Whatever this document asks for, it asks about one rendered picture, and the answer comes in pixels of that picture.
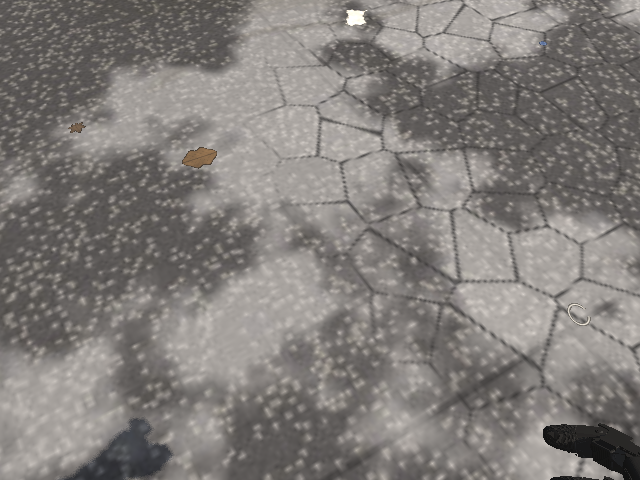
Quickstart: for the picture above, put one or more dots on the right robot hand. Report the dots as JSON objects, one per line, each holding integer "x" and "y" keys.
{"x": 606, "y": 445}

